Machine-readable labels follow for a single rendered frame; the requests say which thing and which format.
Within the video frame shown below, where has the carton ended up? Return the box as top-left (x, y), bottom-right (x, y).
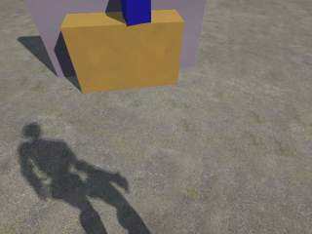
top-left (121, 0), bottom-right (151, 25)

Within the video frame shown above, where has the pedestal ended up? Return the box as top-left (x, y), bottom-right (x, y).
top-left (60, 9), bottom-right (184, 93)

